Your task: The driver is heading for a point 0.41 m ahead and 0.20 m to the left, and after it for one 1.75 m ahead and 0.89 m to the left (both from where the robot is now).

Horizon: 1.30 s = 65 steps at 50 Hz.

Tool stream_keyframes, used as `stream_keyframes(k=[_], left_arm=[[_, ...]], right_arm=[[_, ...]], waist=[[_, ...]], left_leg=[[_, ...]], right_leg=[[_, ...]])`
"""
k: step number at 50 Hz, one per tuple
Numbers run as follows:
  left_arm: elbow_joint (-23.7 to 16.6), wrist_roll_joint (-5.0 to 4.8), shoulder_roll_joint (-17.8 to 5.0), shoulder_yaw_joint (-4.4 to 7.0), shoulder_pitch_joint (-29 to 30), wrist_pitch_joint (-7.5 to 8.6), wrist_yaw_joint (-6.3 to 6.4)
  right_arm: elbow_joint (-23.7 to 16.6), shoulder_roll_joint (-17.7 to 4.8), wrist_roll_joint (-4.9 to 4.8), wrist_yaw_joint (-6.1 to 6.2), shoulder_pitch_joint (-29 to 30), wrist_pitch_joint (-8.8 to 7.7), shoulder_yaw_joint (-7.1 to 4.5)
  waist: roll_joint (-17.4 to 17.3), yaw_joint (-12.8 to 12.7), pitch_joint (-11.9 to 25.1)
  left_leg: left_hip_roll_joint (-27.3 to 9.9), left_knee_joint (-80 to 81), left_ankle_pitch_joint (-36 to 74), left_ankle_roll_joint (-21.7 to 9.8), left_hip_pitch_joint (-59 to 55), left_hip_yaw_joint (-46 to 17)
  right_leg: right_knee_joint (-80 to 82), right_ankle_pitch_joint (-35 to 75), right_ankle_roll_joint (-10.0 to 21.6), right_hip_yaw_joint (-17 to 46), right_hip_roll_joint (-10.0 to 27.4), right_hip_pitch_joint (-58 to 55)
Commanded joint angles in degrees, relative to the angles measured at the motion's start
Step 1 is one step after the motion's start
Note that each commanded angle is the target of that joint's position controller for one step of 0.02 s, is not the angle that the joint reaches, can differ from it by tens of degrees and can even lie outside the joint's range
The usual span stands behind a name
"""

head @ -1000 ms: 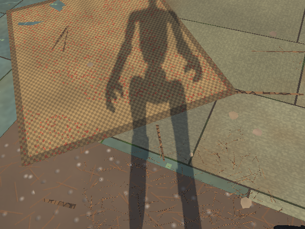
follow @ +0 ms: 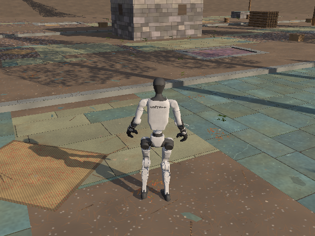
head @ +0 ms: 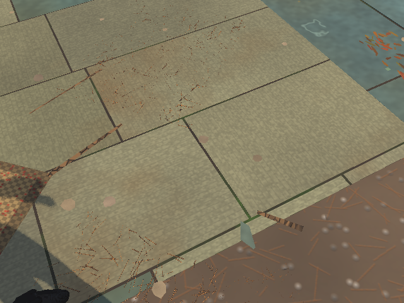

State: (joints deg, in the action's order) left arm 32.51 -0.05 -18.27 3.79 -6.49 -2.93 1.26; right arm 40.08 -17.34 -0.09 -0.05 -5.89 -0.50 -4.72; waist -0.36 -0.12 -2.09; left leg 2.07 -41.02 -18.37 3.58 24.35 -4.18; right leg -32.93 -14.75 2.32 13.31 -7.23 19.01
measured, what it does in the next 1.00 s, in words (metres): walks ahead, turning left: left foot, then left foot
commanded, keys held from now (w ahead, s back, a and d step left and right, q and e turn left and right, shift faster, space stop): q+shift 0.18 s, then w+q+shift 0.48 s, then q+shift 0.18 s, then shift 0.16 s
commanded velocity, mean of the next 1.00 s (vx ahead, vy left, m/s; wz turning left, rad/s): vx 0.43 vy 0.00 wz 0.65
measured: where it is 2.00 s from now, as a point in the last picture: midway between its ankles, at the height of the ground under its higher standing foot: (70, 299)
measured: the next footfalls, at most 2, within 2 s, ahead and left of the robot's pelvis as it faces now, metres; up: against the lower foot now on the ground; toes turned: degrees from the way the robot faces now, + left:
left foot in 0.04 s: +0.07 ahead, +0.14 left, +0.00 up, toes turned -3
left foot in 0.70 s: +0.31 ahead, +0.32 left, +0.00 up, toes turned +35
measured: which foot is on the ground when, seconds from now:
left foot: up 0.00-0.02, down 0.04-0.28, up 0.30-0.68, down 0.70-1.00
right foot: down 0.00-0.68, up 0.70-1.00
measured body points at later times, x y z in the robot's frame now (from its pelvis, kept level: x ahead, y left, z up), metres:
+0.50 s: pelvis +0.09 +0.06 +0.00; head +0.11 +0.06 +0.45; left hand +0.00 +0.35 -0.10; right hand +0.37 -0.13 -0.07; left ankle +0.12 +0.21 -0.64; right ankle +0.01 -0.10 -0.73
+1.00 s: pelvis +0.34 +0.30 +0.01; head +0.37 +0.35 +0.45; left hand +0.33 +0.64 -0.07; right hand +0.62 +0.16 -0.09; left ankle +0.28 +0.29 -0.73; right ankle +0.61 +0.31 -0.67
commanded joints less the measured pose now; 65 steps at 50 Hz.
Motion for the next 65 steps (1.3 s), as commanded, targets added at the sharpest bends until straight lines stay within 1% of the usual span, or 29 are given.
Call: stream_keyframes(k=[1, 4, 6, 9, 11, 13, 15, 16, 20, 21, 25, 30, 34, 35, 36, 37, 38, 39, 42, 44, 48, 52, 56, 57, 58, 59, 60, 62, 65], left_arm=[[-2.88, 0.27, -2.90, -0.13, 1.67, 0.89, -0.18], [0.14, 2.79, -2.55, -0.07, -9.09, 2.48, -0.42], [-0.29, 1.88, -6.90, 1.28, -1.24, 2.74, 0.31], [-1.37, 1.08, -4.36, 1.50, 0.35, 2.63, 0.67], [-1.15, 0.21, -1.97, 1.25, -1.53, 3.76, -0.05], [0.69, -0.96, -2.60, 2.07, -6.59, 5.50, -0.88], [4.77, -0.08, -9.72, 4.42, -17.94, 7.03, -0.97], [4.58, 0.53, -8.90, 4.21, -14.54, 7.85, -0.99], [4.11, -0.13, -4.49, 2.29, -11.59, 8.50, 0.07], [5.98, 3.69, -6.26, 1.97, -15.11, 8.11, -0.47], [8.09, 2.61, -6.75, 1.69, -15.63, 8.93, -0.93], [11.88, 2.73, -7.92, 1.60, -20.48, 8.58, -0.55], [13.11, 2.01, -13.33, 2.19, -20.33, 6.89, -0.43], [11.85, 1.73, -12.99, 1.94, -19.43, 7.12, -0.72], [7.35, 1.99, -2.52, -0.54, -21.87, 7.55, -2.43], [3.73, 2.10, -6.86, 0.14, -14.25, 8.60, -2.36], [0.06, -2.14, -9.35, 0.36, -6.50, 11.55, -0.42], [-0.64, -2.23, -8.06, -0.38, -5.71, 12.72, 0.64], [2.20, 0.27, -9.51, 0.77, -10.33, 10.88, 1.01], [2.62, 1.56, -7.49, 0.38, -10.37, 9.11, 0.45], [1.83, 1.94, -1.27, -1.46, -3.68, 9.58, -0.80], [-0.91, 1.16, -1.59, -1.44, 7.66, 10.50, -3.43], [4.69, 1.08, -5.61, 0.52, -8.70, 11.81, -3.99], [6.25, 1.72, -7.30, 0.76, -15.35, 12.24, -3.70], [5.15, 3.03, -6.84, -0.06, -12.55, 11.40, -3.44], [3.27, 1.79, -6.98, 0.68, -10.72, 9.93, -2.96], [0.92, 0.44, -7.28, 1.11, -5.52, 8.58, -2.26], [-0.83, -0.30, -6.23, 0.49, -1.86, 6.20, -0.98], [-1.76, -0.19, -5.78, 1.06, -0.43, 4.86, -0.91]], right_arm=[[-3.55, -2.28, 0.31, -1.03, -1.22, -1.64, 0.03], [-5.12, -5.60, 2.04, -0.98, 5.68, -1.58, 0.79], [-5.78, -7.18, 0.25, -1.04, 4.01, -1.26, -0.24], [-5.93, -11.20, -1.17, -0.09, 0.02, -0.78, -1.80], [-5.52, -8.92, -1.89, 0.87, -4.26, 0.14, -1.52], [-7.52, -8.97, -2.36, 1.18, -0.90, 0.67, -1.62], [-12.36, -2.97, -3.21, 1.24, 6.42, -0.07, 0.07], [-12.85, -3.81, -2.62, 0.84, 6.17, -0.83, 0.04], [-10.55, -4.41, -2.27, -1.10, 0.24, -1.50, -0.09], [-11.31, -6.02, 4.66, -3.61, 5.10, 0.74, -0.36], [-11.95, -5.43, 2.39, -6.42, 5.93, 2.43, 0.01], [-13.86, -3.32, 2.43, -7.29, 14.01, 2.07, 1.91], [-8.56, -6.67, 2.01, -4.23, -6.42, 1.23, 0.15], [-4.63, -10.43, 2.73, -3.02, -18.53, 0.84, -1.87], [-4.42, -18.67, 2.88, -2.03, -14.68, 1.32, -3.67], [-6.63, -21.63, 0.99, -1.80, -19.38, 1.40, -4.81], [-7.65, -17.82, -3.26, -1.92, -16.98, -0.99, -3.41], [-7.00, -16.12, -3.00, -1.72, -14.99, -2.37, -3.09], [-9.34, -11.19, -0.41, -1.07, -4.32, -3.23, -1.80], [-8.21, -8.47, -1.19, -0.20, -2.72, -3.28, -0.95], [-4.82, -7.40, -1.49, 2.46, -5.62, -1.43, -0.66], [-1.36, -7.88, -1.37, 4.29, -13.28, 0.03, -0.80], [-1.76, -5.14, 0.91, 4.23, -8.65, -0.23, 0.01], [-3.00, -3.82, 1.91, 3.56, -8.44, -0.54, 0.51], [-1.59, -1.33, 1.86, 2.47, -20.14, -0.47, 1.29], [-1.45, -7.64, 1.07, 1.16, -20.27, -0.26, 0.57], [-3.27, -9.73, -0.25, 0.95, -12.28, 0.46, -0.13], [-6.08, -7.44, 1.07, 1.31, -4.95, 1.65, 0.51], [-5.16, -3.43, 0.91, 1.53, -7.98, 1.45, 1.30]], waist=[[8.86, 1.17, 9.44], [-9.76, -8.18, 5.25], [-8.86, -2.58, 2.61], [-10.40, -1.18, 3.15], [-9.92, -0.69, 6.82], [-8.32, -4.33, 4.06], [7.69, -9.08, 2.39], [9.05, -6.73, -1.08], [5.47, -3.81, -1.99], [1.78, -5.22, -2.80], [6.51, -3.75, -5.64], [6.36, -6.18, -8.76], [9.05, 6.25, 6.69], [5.56, 12.06, 13.33], [-12.46, 4.35, 15.93], [-7.17, 9.42, 25.22], [-5.12, 9.13, 19.47], [-1.27, 6.41, 13.39], [1.55, -2.46, 5.49], [1.51, -3.81, 2.72], [-0.64, -0.37, 5.77], [-3.34, 5.21, 5.36], [-6.46, -3.33, 9.41], [0.08, -5.66, 14.62], [14.25, 0.36, 22.76], [9.87, -0.91, 27.24], [5.14, -1.80, 18.97], [-3.63, -0.37, 8.15], [1.86, 2.73, 3.44]], left_leg=[[-3.29, 14.32, 9.67, -1.88, -11.46, 0.84], [-14.65, 20.11, 25.80, -12.88, -8.62, -15.74], [-10.51, 21.42, 13.95, -11.59, -5.90, -16.27], [-11.34, 19.88, 16.15, -13.46, -10.49, -22.14], [-10.11, 21.57, -9.12, -14.90, -12.58, -25.34], [-7.16, 21.52, -25.65, -13.01, 1.88, -25.06], [1.87, -1.26, -14.74, -5.22, 27.69, -6.45], [-2.14, -12.70, -9.68, -5.17, 32.70, -5.31], [-7.74, -28.03, 1.53, -3.80, 34.89, -2.92], [-5.76, -30.16, 2.34, -3.50, 31.97, 1.33], [-7.44, -26.73, 9.30, -3.57, 28.94, 1.82], [-6.88, -9.58, 6.90, -8.44, 22.20, 11.29], [5.89, -3.23, -4.09, -15.06, -10.87, 17.19], [5.17, 2.79, -0.63, -16.12, -29.57, 9.90], [-12.28, 11.76, -13.25, -21.02, -47.06, -20.80], [-19.97, 20.56, 0.90, -24.90, -49.15, -44.99], [-18.87, 23.00, 6.88, -24.93, -48.19, -42.43], [-17.43, 22.68, 16.60, -24.25, -39.47, -35.48], [-11.66, 23.33, 36.55, -22.58, -17.09, -20.80], [-8.31, 23.41, 47.64, -20.33, -8.93, -12.62], [0.62, 18.99, 52.44, -11.64, -4.09, -2.01], [-2.32, 17.24, 41.20, -6.92, -12.33, -6.59], [-3.72, 0.03, 50.63, -5.04, -18.88, -5.81], [-0.03, -17.08, 35.53, -2.81, -11.56, -3.83], [6.43, -37.96, -19.51, 2.31, 5.76, -2.86], [5.17, -41.80, -16.90, 1.77, 7.02, -6.96], [3.68, -44.82, -12.69, 1.39, 12.05, -7.02], [2.62, -40.27, -7.40, -0.31, 12.71, -5.20], [1.46, -19.99, -6.48, -1.27, 5.65, -3.32]], right_leg=[[4.75, 19.04, 6.86, 10.69, 14.30, -5.49], [1.11, -7.08, -2.60, -2.38, 4.81, -5.94], [1.21, -2.41, -3.43, -5.19, 4.51, -7.16], [-1.64, -4.71, -3.39, -8.24, 3.03, -2.07], [-0.48, -12.85, -2.69, -9.54, 2.40, -1.92], [7.41, -12.16, 0.83, -6.22, 6.25, -13.59], [20.63, -26.86, 8.11, 15.36, 23.19, -32.85], [22.32, -26.18, 10.50, 22.33, 29.49, -30.33], [23.70, -14.46, 6.98, 6.85, 25.38, -26.60], [26.68, -14.33, 6.34, 1.95, 24.21, -21.10], [28.41, -4.30, 3.32, -11.55, 21.92, -17.70], [28.75, 7.95, 2.00, -22.85, 22.67, -22.05], [-7.28, 69.84, 1.04, -28.02, 24.05, -20.31], [-26.25, 56.65, -1.31, -27.56, 22.61, -8.24], [-48.30, -11.59, -5.06, -25.20, 11.84, 19.92], [-57.96, -14.51, -5.99, -12.63, 7.02, 24.51], [-56.77, -11.14, -5.61, -5.76, 7.46, 30.51], [-52.33, -8.52, -5.30, -5.83, 9.38, 29.74], [-43.19, -6.63, -5.94, -5.86, 13.21, 19.03], [-33.51, -3.61, -6.66, -9.24, 13.37, 15.56], [-10.82, 17.69, -6.76, -15.82, 5.90, 6.66], [3.45, 31.50, -4.43, -14.92, 3.44, 6.22], [8.27, 32.21, -0.77, -15.69, 3.75, -4.06], [6.16, 49.53, 4.09, -8.56, 10.64, -18.53], [2.91, 61.25, 18.22, 17.24, 27.85, -36.27], [9.06, 43.74, 20.42, 27.34, 27.45, -35.05], [11.33, 22.24, 18.65, 25.58, 25.27, -28.34], [17.99, -0.91, 14.35, 22.33, 20.50, -10.67], [20.34, -3.00, 9.63, 14.26, 12.01, 0.40]])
